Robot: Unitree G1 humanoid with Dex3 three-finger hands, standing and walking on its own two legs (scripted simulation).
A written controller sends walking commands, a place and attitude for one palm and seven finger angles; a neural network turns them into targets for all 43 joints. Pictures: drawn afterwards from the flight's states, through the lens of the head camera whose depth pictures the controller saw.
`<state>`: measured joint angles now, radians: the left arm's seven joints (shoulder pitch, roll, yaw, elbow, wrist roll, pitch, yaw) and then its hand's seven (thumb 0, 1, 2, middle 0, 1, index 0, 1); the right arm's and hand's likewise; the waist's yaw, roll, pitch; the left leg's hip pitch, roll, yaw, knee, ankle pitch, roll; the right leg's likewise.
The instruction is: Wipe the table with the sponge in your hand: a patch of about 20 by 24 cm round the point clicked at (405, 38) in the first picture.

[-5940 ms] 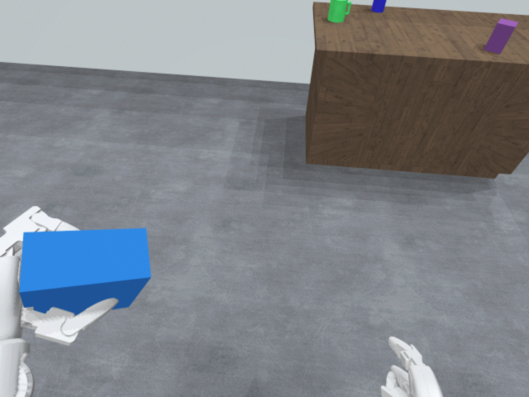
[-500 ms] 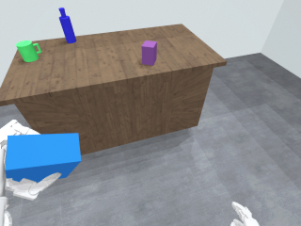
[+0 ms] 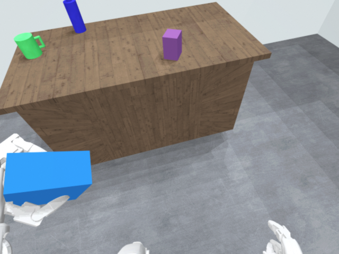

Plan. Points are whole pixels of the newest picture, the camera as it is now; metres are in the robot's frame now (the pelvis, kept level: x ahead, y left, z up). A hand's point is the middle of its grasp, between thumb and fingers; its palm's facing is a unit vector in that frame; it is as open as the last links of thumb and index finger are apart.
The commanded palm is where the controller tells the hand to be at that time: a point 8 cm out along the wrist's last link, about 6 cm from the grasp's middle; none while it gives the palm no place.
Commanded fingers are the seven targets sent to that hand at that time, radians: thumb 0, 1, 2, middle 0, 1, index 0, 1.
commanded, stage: take the last steps up to it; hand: left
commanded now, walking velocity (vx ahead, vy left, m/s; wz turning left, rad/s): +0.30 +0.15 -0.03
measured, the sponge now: (59, 179) +0.22 +0.21 +0.14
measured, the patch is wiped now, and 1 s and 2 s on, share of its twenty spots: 0.00 0.00 0.00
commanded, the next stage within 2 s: come to a stop and stand still in 1.76 s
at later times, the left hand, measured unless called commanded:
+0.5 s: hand (55, 123) +0.33 +0.26 +0.16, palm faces +0.38 -0.77 -0.51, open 10.1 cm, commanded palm +0.28 +0.31 +0.17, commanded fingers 0.00 0.10 1.30 -1.20 -1.60 -1.20 -1.60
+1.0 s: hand (58, 81) +0.46 +0.31 +0.16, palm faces +0.36 -0.83 -0.43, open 10.1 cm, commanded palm +0.40 +0.35 +0.17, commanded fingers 0.00 0.10 1.30 -1.20 -1.60 -1.20 -1.60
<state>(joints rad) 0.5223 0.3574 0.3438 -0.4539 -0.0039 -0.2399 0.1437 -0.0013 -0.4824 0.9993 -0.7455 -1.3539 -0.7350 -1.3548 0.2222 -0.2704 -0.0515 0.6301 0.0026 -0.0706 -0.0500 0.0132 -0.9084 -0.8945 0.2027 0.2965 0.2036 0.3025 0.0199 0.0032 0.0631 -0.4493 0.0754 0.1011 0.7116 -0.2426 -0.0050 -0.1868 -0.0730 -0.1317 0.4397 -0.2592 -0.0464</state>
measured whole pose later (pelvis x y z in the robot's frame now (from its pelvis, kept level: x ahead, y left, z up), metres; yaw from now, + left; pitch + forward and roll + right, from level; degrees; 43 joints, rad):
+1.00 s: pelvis +0.23 +0.08 -0.01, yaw -3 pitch +0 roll +0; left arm 0.45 0.37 0.38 -0.50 -0.02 -0.22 0.15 0.00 -0.48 1.00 -0.75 -1.36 -0.73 -1.36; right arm 0.19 -0.14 0.01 0.61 0.01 -0.13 -0.04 0.01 -0.91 -0.89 0.20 0.30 0.20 0.30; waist -0.01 -0.01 0.05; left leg -0.26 0.07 0.15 0.52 -0.25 0.01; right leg -0.42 -0.07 -0.11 0.93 -0.46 0.02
